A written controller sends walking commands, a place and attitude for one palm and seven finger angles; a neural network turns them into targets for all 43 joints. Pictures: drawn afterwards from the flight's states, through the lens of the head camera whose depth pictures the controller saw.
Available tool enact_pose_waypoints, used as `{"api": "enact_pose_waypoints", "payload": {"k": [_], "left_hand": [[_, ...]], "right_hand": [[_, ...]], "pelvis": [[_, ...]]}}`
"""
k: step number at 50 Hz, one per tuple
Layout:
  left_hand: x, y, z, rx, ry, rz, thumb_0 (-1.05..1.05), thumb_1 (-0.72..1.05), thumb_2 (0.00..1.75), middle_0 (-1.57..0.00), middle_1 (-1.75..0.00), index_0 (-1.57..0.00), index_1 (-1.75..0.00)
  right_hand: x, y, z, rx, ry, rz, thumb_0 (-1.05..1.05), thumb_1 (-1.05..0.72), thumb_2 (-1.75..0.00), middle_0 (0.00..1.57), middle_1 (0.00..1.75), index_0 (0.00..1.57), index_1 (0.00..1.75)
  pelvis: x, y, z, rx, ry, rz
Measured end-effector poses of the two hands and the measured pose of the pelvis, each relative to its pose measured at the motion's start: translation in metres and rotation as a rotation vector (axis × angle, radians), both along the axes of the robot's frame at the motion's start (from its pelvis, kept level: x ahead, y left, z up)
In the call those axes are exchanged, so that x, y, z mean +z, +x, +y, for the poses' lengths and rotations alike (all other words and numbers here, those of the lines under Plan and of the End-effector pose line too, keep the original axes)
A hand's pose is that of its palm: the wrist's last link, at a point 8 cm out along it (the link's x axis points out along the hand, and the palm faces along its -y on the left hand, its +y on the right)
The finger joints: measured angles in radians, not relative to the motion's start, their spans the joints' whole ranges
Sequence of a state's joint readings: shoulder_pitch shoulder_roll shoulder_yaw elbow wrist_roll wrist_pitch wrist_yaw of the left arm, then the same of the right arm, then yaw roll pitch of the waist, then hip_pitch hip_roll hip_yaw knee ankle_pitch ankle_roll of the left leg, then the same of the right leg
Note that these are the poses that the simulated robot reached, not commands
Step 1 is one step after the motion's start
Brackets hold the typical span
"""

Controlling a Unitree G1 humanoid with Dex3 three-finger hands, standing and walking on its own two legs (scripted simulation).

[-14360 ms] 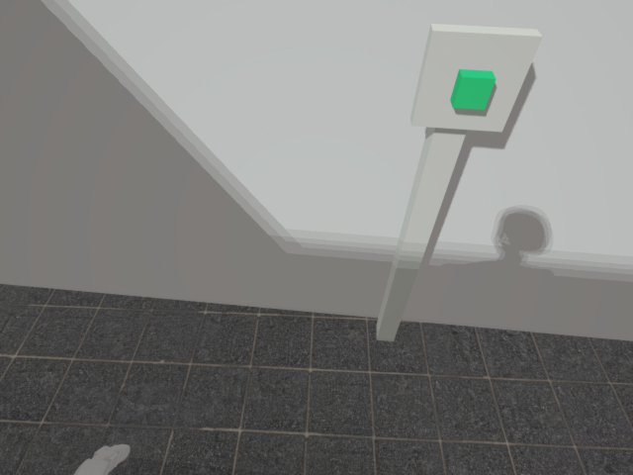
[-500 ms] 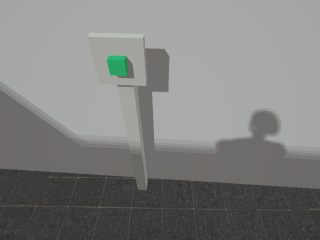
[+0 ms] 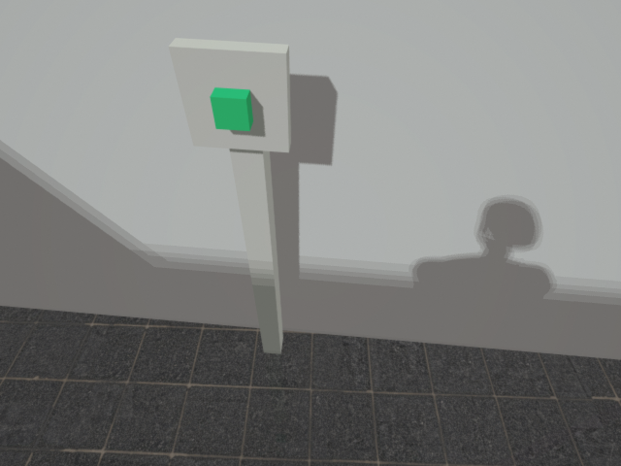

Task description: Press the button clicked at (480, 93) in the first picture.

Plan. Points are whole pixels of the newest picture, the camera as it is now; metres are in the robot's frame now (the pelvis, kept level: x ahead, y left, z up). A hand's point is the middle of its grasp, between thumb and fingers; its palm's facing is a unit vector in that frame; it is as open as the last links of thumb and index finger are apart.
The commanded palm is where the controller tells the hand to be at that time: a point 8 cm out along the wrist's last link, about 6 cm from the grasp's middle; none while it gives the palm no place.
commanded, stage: come to a stop and stand still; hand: left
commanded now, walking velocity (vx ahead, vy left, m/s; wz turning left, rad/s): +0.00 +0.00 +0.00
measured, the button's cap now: (233, 108) +0.56 +0.16 +0.18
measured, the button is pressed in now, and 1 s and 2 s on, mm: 0 0 0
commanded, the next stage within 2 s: look again from close up in 0.06 s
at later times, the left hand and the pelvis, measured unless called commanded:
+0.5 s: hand out of the picture +0.06 +0.16 -0.18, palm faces +0.03 -0.98 -0.20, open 7.3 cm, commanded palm none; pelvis +0.05 -0.01 -0.01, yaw +0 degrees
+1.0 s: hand (189, 359) +0.24 +0.17 +0.02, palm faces +0.21 -0.97 -0.11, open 6.8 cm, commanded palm +0.14 +0.22 -0.03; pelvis +0.02 -0.02 -0.02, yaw +3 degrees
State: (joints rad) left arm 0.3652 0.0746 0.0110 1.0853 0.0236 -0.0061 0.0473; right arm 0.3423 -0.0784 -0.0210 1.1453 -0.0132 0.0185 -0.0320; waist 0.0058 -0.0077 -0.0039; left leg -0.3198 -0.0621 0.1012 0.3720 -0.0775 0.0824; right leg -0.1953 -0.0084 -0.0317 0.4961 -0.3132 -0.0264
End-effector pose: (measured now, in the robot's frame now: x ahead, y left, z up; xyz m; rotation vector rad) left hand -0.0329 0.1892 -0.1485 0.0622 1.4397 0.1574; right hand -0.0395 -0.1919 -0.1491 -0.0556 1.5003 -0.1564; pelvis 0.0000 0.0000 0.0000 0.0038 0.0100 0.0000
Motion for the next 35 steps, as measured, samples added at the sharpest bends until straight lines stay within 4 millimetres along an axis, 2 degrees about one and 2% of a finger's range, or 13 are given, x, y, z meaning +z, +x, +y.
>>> {"api": "enact_pose_waypoints", "payload": {"k": [8, 12, 15, 24, 29, 35], "left_hand": [[0.012, -0.025, 0.007, 0.008, 0.049, 0.087, 0.0, 0.91, 0.9, -0.2, -0.29, -0.19, -0.3], [0.007, -0.027, 0.007, -0.019, 0.052, 0.109, 0.0, 0.91, 0.9, -0.2, -0.29, -0.19, -0.3], [-0.001, -0.01, 0.011, -0.019, 0.049, 0.083, 0.01, 0.91, 0.9, -0.2, -0.3, -0.19, -0.3], [-0.001, 0.077, 0.017, -0.052, 0.067, -0.108, 0.01, 0.92, 0.9, -0.2, -0.29, -0.19, -0.3], [0.0, 0.099, 0.025, -0.073, 0.083, -0.136, 0.02, 0.94, 0.9, -0.2, -0.3, -0.2, -0.3], [0.001, 0.105, 0.027, -0.08, 0.082, -0.134, 0.01, 0.92, 0.9, -0.2, -0.29, -0.19, -0.3]], "right_hand": [[0.001, 0.037, -0.026, 0.009, -0.033, -0.074, 0.03, -0.93, -0.89, 0.2, 0.3, 0.2, 0.3], [0.003, 0.054, -0.043, 0.044, -0.054, -0.113, 0.02, -0.93, -0.89, 0.2, 0.3, 0.2, 0.29], [0.001, 0.063, -0.05, 0.059, -0.079, -0.131, 0.02, -0.93, -0.89, 0.2, 0.3, 0.2, 0.29], [0.0, 0.095, -0.039, 0.088, -0.072, -0.169, 0.02, -0.94, -0.89, 0.2, 0.3, 0.2, 0.29], [0.005, 0.108, -0.042, 0.089, -0.082, -0.189, 0.02, -0.94, -0.89, 0.2, 0.3, 0.2, 0.29], [0.007, 0.116, -0.044, 0.095, -0.088, -0.193, 0.01, -0.93, -0.89, 0.2, 0.3, 0.2, 0.29]], "pelvis": [[0.004, 0.012, -0.006, -0.007, 0.002, -0.006], [-0.002, 0.016, -0.01, 0.009, -0.023, 0.007], [-0.008, 0.024, -0.009, 0.026, -0.04, 0.003], [-0.006, 0.046, -0.006, 0.007, -0.01, -0.003], [-0.004, 0.052, -0.008, 0.0, -0.001, -0.003], [-0.004, 0.055, -0.01, -0.003, 0.001, -0.008]]}}
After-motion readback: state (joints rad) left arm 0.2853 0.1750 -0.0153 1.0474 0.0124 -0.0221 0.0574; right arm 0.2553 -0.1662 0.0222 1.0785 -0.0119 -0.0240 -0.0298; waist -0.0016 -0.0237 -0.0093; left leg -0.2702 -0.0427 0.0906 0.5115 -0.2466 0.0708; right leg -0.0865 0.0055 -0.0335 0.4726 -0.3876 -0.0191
